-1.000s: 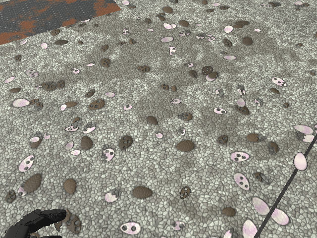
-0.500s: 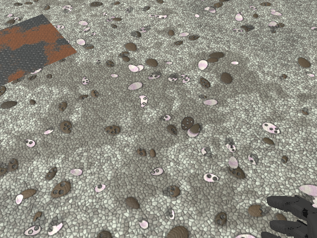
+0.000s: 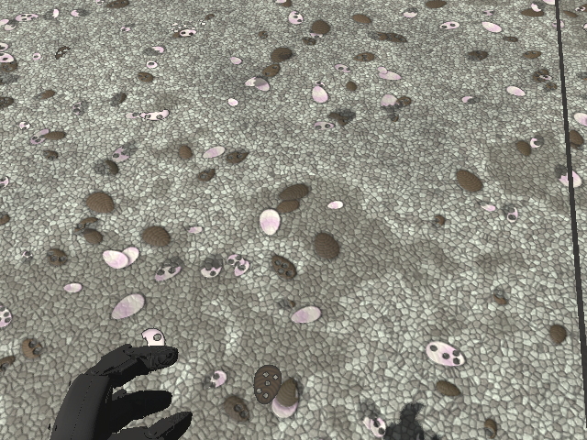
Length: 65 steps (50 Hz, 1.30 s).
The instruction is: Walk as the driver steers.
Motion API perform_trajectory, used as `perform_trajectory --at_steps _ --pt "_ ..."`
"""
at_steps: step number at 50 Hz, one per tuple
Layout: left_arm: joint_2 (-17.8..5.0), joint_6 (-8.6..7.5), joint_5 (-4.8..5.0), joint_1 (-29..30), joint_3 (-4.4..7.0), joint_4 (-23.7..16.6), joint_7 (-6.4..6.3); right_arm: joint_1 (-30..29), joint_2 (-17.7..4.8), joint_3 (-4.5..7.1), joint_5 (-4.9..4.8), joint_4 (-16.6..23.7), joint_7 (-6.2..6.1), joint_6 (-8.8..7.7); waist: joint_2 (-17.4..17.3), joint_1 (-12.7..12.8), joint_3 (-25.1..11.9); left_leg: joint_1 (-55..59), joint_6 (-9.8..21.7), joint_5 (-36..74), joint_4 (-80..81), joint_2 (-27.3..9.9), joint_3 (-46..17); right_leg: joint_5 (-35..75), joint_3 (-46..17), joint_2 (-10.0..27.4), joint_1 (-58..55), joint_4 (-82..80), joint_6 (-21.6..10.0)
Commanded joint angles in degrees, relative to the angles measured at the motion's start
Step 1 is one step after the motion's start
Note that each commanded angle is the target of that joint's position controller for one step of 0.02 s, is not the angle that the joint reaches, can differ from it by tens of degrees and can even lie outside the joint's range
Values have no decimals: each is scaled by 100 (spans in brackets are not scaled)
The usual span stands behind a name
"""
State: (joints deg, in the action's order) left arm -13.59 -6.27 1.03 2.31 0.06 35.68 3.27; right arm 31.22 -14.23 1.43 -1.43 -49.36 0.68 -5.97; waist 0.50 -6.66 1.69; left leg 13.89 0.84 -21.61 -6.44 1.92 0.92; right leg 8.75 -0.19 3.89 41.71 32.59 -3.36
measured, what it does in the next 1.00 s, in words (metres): walks ahead: right foot, then left foot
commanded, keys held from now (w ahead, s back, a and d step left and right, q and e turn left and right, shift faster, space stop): w+shift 0.10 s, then w+q+shift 0.48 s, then e+shift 0.42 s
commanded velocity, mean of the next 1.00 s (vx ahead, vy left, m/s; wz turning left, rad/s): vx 0.78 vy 0.00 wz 0.21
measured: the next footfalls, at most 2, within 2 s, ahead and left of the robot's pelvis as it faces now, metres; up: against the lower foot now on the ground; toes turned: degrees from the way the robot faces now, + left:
right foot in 0.08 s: +0.31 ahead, -0.12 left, +0.00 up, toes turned -1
left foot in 0.56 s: +0.74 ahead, +0.10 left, +0.00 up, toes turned +21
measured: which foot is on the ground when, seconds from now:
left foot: down 0.00-0.06, up 0.08-0.54, down 0.56-0.96, up 0.98-1.00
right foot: up 0.00-0.06, down 0.08-0.56, up 0.58-0.96, down 0.98-1.00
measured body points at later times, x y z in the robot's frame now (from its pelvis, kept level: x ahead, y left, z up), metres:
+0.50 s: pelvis +0.48 -0.01 -0.01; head +0.49 +0.00 +0.44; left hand +0.41 +0.24 -0.15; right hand +0.74 -0.20 -0.09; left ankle +0.70 +0.13 -0.68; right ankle +0.27 -0.12 -0.72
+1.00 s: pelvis +0.88 +0.06 -0.01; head +0.91 +0.07 +0.44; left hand +0.96 +0.35 -0.11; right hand +1.06 -0.18 -0.13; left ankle +0.71 +0.10 -0.69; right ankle +1.05 +0.04 -0.72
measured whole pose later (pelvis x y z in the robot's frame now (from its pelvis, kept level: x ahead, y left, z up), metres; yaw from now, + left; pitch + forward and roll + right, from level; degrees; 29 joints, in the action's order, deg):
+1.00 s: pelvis +0.88 +0.06 -0.01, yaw +14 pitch +1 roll +2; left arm -16.1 -5.2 -0.2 -11.7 2.6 40.1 3.5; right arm 11.3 -16.3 2.9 1.3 -43.2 -2.6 -1.1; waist 1.3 -0.8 3.0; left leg -7.4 1.8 -30.1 -45.5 3.9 6.8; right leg -0.6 1.2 -2.4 31.7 31.5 -4.9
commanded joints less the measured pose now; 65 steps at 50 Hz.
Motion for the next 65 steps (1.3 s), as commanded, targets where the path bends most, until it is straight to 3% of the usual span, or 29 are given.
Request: perform_trajectory --at_steps 1,3,4,5,6,7,9,11,13,16,23,25,27,28,29,30,31,32,33,35,39,44,48,49,50,51,52,54,65 --pt "-769 -75 53 353 299 -533 32 -65 -1184 241 86 164 -76 74 -805 639 197 -592 722 5988 -622 -1475 -206 -648 456 -596 -1246 -169 -217" --pt "-1199 64 127 -1573 539 -120 -105 -368 -1360 261 224 126 -146 255 -1174 1785 -896 -862 500 7715 -2974 -1455 31 -1057 531 -713 -3305 -69 -525" --pt "-1532 158 64 -2996 624 271 -203 -448 -1061 158 315 328 -204 263 -627 2208 -1834 -2570 417 5871 -5053 -1199 -63 -1744 -708 281 -5641 474 -711" --pt "-1992 53 -37 -3203 702 433 -107 627 188 -176 155 441 -45 64 1767 1230 -2993 -4973 179 -311 -7279 37 -696 -4495 -4176 1714 -7702 -426 -1836" --pt "-1265 32 -60 -3384 589 543 -139 17 -604 -30 -161 377 -45 -102 1431 1684 -2931 -5530 410 -398 -7702 -113 -1128 -5341 -5052 1590 -7509 -1572 -1505" --pt "-964 11 -109 -2937 497 559 -181 -969 -871 72 -346 659 -56 -165 1043 1668 -1567 -6004 466 -121 -7740 -378 -955 -4498 -3884 1477 -6548 -1604 -1204" --pt "-707 -85 -240 -2200 433 608 -138 -1623 -650 61 -133 807 -65 -159 -213 1161 -468 -5580 448 555 -7068 -816 -876 -2902 -2429 1077 -4492 -1833 -904" --pt "-318 -171 -280 -1812 344 703 -102 -1090 -490 97 -162 667 -1 94 242 636 -339 -5007 371 861 -6847 -1143 -973 -2505 -1661 933 -3588 -2117 -833" --pt "-379 -196 -118 -1641 371 826 -100 -1103 -343 93 -160 630 10 298 244 473 88 -5133 290 903 -6648 -1293 -921 -2077 -910 891 -3019 -2429 -654" --pt "-573 -229 -214 -1623 402 909 -184 -1763 -342 76 -100 873 6 344 112 539 590 -5604 170 1991 -5878 -1181 -819 -967 198 607 -2702 -2681 -421" --pt "-1164 -132 -227 -2433 412 1081 -487 -3089 -452 100 -75 1417 421 108 -58 880 573 -5048 558 3558 -3366 -306 670 2502 1378 515 -4185 -2290 373" --pt "-1528 66 -253 -2430 500 1003 -644 -2642 -751 250 -153 1444 477 142 502 460 82 -4363 661 2835 -3418 190 1108 5188 1436 699 -4810 -1179 484" --pt "-1745 210 -266 -1733 582 755 -678 -328 -1418 585 -157 911 366 363 817 -793 -878 -1968 1037 1959 -3808 287 732 6411 1200 908 -4147 1377 364" --pt "-1590 147 -113 -1235 566 652 -562 784 -1617 703 -145 591 207 472 194 -1353 -1015 -490 1297 2248 -3111 -48 24 3474 1283 247 -2991 3807 362" --pt "-236 -142 -186 -1531 217 325 -383 444 -1708 666 26 553 166 505 -2389 -367 -720 641 1977 2234 -3121 -578 -1680 -3997 637 -1070 -296 6609 570" --pt "-269 -424 111 -2355 64 74 -223 -290 -1383 483 293 923 137 328 -2033 246 -2029 1185 2823 -590 -1606 -1751 -4782 -4089 -870 -926 705 6972 218" --pt "-846 -506 264 -1756 170 157 -188 -353 -961 447 280 1037 115 247 -667 -15 -1390 356 2344 -674 -743 -1814 -4778 -3539 -867 -577 511 6256 -78" --pt "-891 -455 297 -1500 222 107 -227 -950 -790 357 268 1059 173 140 510 450 -301 -1074 2055 480 -640 -1761 -4042 -3112 -655 -342 319 5518 -90" --pt "-838 -322 182 -1628 225 248 -296 -1490 -719 315 271 1158 204 45 751 745 -172 -1979 2000 2081 -864 -1768 -3430 -3035 -638 -57 -171 5182 39" --pt "-972 7 75 -2150 308 532 -342 -1894 -641 241 275 1150 175 -10 531 1028 -80 -3306 1687 3783 -910 -1415 -2023 -3004 -632 355 -1214 4441 296" --pt "-397 119 -64 -1482 144 343 -396 -1822 -769 240 255 815 -26 -136 -71 796 -7 -3700 1063 5264 -799 -519 80 -1240 -77 114 -1573 1853 475" --pt "-626 30 -14 -766 256 104 -31 -1530 -909 271 193 689 -300 146 -462 265 -462 -1910 582 4382 -1302 -739 490 733 247 -240 -1262 -59 436" --pt "-1203 82 -111 -2608 619 446 90 -2265 -926 322 182 1002 -433 480 -505 1225 -1032 -1931 286 5481 -3643 -856 597 -455 439 -794 -2700 -130 -17" --pt "-1443 96 -118 -3172 713 512 -9 -2353 -832 278 228 1122 -404 500 201 1508 -1152 -2695 4 3761 -5315 -357 635 925 -356 -393 -3598 -507 -311" --pt "-1707 85 -213 -2746 683 309 -95 -1547 -72 107 478 1205 -232 504 1701 595 -1295 -4563 -351 -1516 -7187 685 227 3155 -2508 707 -4779 -168 -1142" --pt "-1916 101 -377 -2239 732 -83 -99 -938 -396 78 240 1245 -108 440 1638 532 -2521 -5322 -410 -1614 -8395 873 -910 1265 -4783 1501 -5685 -1040 -2125" --pt "-1629 194 -265 -1790 734 -372 -137 -1395 -928 168 143 1234 -71 408 672 751 -2298 -5488 -222 -998 -8221 467 -1150 -586 -4488 1332 -5249 -1281 -1881" --pt "-1147 380 -13 -1532 573 -462 -260 -2325 -880 191 236 1419 -153 482 -473 696 -1155 -5392 -173 -294 -7253 170 -1044 -1939 -3581 711 -3612 -1570 -1297" --pt "-1355 906 23 -1435 755 -622 -629 -2826 -673 284 157 1307 -279 502 681 759 -923 -4493 -593 700 -4014 320 -1104 -1695 -3012 -256 -2884 -1344 -604"
Keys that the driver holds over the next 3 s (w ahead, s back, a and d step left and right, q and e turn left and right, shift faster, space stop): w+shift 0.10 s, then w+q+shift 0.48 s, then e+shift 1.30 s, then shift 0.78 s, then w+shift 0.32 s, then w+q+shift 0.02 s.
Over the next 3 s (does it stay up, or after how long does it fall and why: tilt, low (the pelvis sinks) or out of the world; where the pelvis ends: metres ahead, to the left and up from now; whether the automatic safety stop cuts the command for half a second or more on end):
stays up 1.07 0.01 0.01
